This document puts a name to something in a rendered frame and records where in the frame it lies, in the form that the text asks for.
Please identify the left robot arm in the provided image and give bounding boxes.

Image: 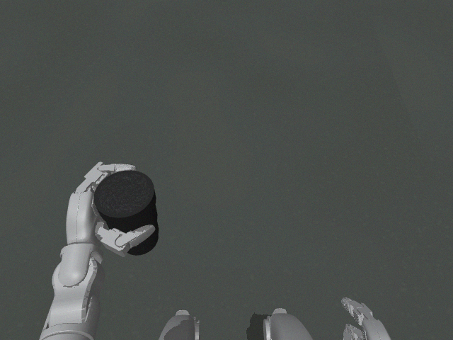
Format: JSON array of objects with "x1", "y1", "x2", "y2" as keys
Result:
[{"x1": 39, "y1": 242, "x2": 105, "y2": 340}]

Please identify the left robot hand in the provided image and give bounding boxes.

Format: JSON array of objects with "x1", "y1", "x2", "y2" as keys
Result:
[{"x1": 66, "y1": 162, "x2": 155, "y2": 257}]

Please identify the cup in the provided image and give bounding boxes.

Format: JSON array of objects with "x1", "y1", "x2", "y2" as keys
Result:
[{"x1": 93, "y1": 170, "x2": 159, "y2": 256}]

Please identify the right robot hand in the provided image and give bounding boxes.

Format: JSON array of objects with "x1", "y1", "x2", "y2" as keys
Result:
[{"x1": 341, "y1": 297, "x2": 391, "y2": 340}]

